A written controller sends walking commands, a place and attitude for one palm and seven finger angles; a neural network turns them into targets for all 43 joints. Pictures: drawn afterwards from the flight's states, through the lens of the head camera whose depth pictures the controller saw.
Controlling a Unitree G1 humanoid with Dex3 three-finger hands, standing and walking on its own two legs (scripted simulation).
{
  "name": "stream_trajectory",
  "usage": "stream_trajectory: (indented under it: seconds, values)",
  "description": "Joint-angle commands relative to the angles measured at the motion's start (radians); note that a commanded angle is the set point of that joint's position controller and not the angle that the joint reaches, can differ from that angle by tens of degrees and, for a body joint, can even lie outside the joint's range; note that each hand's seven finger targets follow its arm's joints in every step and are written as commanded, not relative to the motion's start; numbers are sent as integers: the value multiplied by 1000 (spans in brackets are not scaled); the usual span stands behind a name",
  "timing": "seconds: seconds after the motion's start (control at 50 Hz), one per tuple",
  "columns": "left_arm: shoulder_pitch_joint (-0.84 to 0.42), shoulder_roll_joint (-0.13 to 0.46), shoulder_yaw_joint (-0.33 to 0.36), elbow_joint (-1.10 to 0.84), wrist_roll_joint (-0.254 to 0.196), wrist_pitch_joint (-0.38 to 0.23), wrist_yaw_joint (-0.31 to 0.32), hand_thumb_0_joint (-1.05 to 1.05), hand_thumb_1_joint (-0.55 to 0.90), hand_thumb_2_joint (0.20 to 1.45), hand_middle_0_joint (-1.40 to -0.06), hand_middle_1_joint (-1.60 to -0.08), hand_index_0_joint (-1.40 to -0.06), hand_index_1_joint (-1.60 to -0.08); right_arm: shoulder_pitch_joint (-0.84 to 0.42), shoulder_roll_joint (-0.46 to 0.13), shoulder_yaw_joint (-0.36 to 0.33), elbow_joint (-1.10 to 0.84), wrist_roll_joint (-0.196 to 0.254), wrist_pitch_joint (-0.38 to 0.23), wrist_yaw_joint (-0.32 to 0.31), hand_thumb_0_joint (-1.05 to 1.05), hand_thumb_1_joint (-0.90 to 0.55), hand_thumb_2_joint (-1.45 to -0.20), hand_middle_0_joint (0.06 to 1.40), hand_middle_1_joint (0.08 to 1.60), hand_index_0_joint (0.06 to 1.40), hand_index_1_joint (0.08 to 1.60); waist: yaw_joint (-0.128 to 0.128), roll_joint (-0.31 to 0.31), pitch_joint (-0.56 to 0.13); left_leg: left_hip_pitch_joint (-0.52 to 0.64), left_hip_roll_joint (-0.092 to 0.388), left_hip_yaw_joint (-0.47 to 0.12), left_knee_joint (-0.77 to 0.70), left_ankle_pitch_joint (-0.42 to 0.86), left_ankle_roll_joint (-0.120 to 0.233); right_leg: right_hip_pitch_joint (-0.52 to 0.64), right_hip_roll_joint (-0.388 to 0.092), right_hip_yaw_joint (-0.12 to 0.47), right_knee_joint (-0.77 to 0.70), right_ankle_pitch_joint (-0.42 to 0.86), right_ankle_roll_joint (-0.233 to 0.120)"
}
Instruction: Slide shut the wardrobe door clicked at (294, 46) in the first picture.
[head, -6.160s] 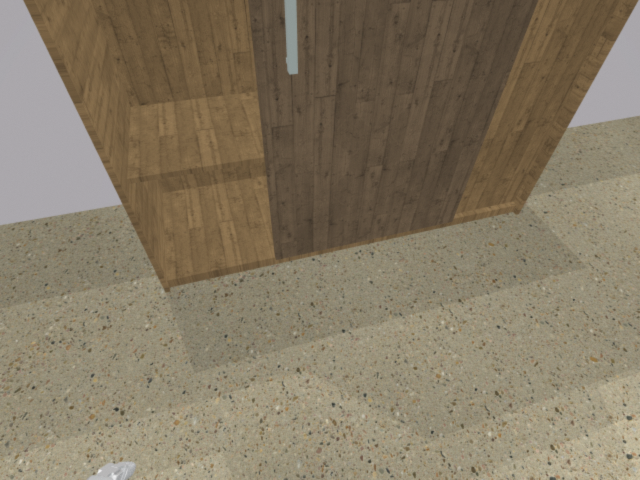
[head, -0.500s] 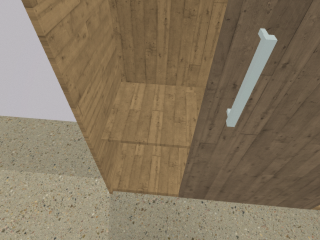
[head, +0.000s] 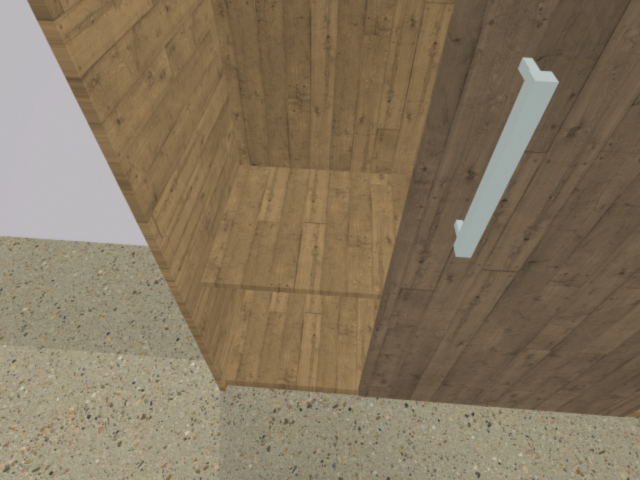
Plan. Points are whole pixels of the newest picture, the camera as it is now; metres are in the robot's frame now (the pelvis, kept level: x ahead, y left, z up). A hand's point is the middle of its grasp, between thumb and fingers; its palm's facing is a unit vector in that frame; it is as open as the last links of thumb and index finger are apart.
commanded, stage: look again from close up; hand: right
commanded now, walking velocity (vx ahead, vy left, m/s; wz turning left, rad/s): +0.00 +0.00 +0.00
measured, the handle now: (490, 172) +0.45 -0.18 +0.17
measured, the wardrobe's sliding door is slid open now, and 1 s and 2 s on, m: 0.41 0.41 0.41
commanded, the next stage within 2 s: raise the hand with hooked fingers in 0.40 s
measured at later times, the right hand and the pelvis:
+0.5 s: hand out of the picture -0.03 -0.16 -0.18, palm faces +0.04 +0.98 -0.18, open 7.4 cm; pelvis +0.00 +0.00 +0.00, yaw +0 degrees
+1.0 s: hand out of the picture +0.12 -0.18 -0.01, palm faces +0.11 +0.99 -0.02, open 9.0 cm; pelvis -0.08 +0.01 -0.06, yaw -1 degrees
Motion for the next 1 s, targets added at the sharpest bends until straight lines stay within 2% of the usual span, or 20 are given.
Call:
stream_trajectory:
  seconds: [0.0,0.46,0.48,0.5,0.52,0.54,0.56,0.58,0.6,0.64,0.68,0.7,0.72,0.74,0.76,0.78,0.82,0.86,0.92,0.98]
  values:
    - [64,85,16,-23,-3,-14,7,0,900,900,-200,-300,-200,-300,84,-100,-22,-14,1,-11,-7,0,-900,-900,200,300,200,300,-4,-4,30,-55,109,-76,-63,379,11,22,-97,85,-47,319,-43]
    - [74,75,16,-21,-4,-12,10,0,900,900,-200,-300,-200,-300,120,-85,-21,3,1,-13,-9,0,-900,-900,200,300,200,300,-7,5,43,-47,115,-77,-86,394,10,19,-95,84,-57,295,-40]
    - [-40,116,27,-102,-11,-23,-6,0,900,900,-200,-300,-200,-300,176,-103,-15,5,-14,-47,-45,0,-900,-900,200,300,200,300,-34,0,99,-139,158,-165,-78,852,-41,-77,-83,29,192,366,-5]
    - [33,303,56,-428,-37,-164,32,0,900,900,-200,-300,-200,-300,-571,-307,-54,-1556,188,-242,-28,0,-877,-890,202,315,202,315,114,-196,-376,-54,75,-66,54,748,-4,201,-15,28,29,530,-44]
    - [-85,210,15,-410,-52,-245,65,0,900,900,-200,-300,-200,-300,-483,-378,-95,-1567,127,-228,-70,0,-853,-880,203,330,203,330,42,-316,-302,-173,16,-55,76,436,6,253,-43,16,65,598,-40]
    - [-15,183,57,-423,-38,-303,49,0,900,900,-200,-300,-200,-300,45,-133,-13,-1254,120,-81,-79,0,-830,-870,205,345,205,345,11,-285,-271,-204,0,-16,153,239,19,226,-75,81,4,719,-28]
    - [-1,168,47,-390,-72,-315,47,0,900,900,-200,-300,-200,-300,138,32,90,-1125,148,-13,-72,0,-807,-860,207,360,207,360,35,-148,-202,-250,14,24,147,208,-4,145,-73,103,45,721,-32]
    - [-31,209,64,-459,-69,-329,45,0,900,900,-200,-300,-200,-300,26,13,93,-1323,171,-52,-51,0,-783,-850,208,375,208,375,29,-90,-158,-269,16,29,119,261,-16,89,-63,115,93,593,-36]
    - [-19,247,83,-467,-47,-338,44,0,900,900,-200,-300,-200,-300,34,-81,14,-1329,156,-90,-37,0,-760,-840,210,390,210,390,55,-13,-223,-295,7,30,115,319,-18,67,-37,103,143,492,-36]
    - [-23,238,90,-517,-14,-339,31,0,900,900,-200,-300,-200,-300,125,-12,13,-1188,152,-162,17,0,-713,-820,213,420,213,420,69,192,-164,-393,1,49,167,365,-29,-107,-2,95,228,344,-30]
    - [-89,231,102,-558,-11,-333,7,0,900,900,-200,-300,-200,-300,291,61,0,-1016,204,-283,123,0,-667,-800,217,450,217,450,9,312,-82,-485,-1,49,233,273,-35,-303,2,91,278,169,-12]
    - [-115,233,107,-580,-14,-327,-3,0,900,900,-200,-300,-200,-300,331,29,-57,-997,238,-357,188,0,-643,-790,218,465,218,465,-22,297,-111,-486,2,33,272,241,-28,-375,8,80,307,120,-2]
    - [-131,234,111,-610,-19,-323,-18,0,900,900,-200,-300,-200,-300,376,-19,-124,-969,272,-415,269,0,-620,-780,220,480,220,480,-70,219,-139,-451,19,-8,312,286,-10,-416,21,69,342,120,9]
    - [-145,246,108,-646,-23,-317,-28,0,900,900,-200,-300,-200,-300,312,-80,-179,-1028,312,-477,349,0,-597,-770,222,495,222,495,-68,109,-205,-433,35,-40,348,297,-1,-443,29,56,371,107,18]
    - [-156,244,117,-688,-27,-302,-26,0,900,900,-200,-300,-200,-300,282,-172,-271,-1056,307,-489,368,0,-573,-760,223,510,223,510,-87,68,-255,-416,33,-53,362,254,4,-448,35,28,388,101,9]
    - [-177,236,112,-739,-31,-282,-23,0,900,900,-200,-300,-200,-300,264,-177,-267,-1097,305,-465,372,0,-550,-750,225,525,225,525,-95,33,-266,-417,25,-57,357,175,4,-454,43,9,384,70,-1]
    - [-191,226,101,-796,-39,-237,-10,0,900,900,-200,-300,-200,-300,158,-211,-282,-1192,309,-394,338,0,-503,-730,228,555,228,555,-89,27,-235,-438,18,-96,314,17,1,-470,44,10,385,-12,-11]
    - [-172,211,85,-828,-46,-215,4,0,900,900,-200,-300,-200,-300,4,-187,-248,-1301,304,-368,276,0,-457,-710,232,585,232,585,-39,-23,-207,-496,8,-109,271,-126,-2,-448,34,21,376,-89,-21]
    - [-120,203,73,-798,-37,-221,27,0,900,900,-200,-300,-200,-300,-214,-242,-264,-1448,283,-436,208,0,-387,-680,237,630,237,630,13,-8,-232,-529,-5,-135,256,-182,-5,-426,5,57,404,-106,-34]
    - [-102,201,50,-756,-39,-263,43,0,900,900,-200,-300,-200,-300,-256,-237,-227,-1415,289,-490,247,0,-317,-650,242,675,242,675,45,-80,-218,-520,-8,-135,226,-175,-2,-394,0,71,400,-106,-36]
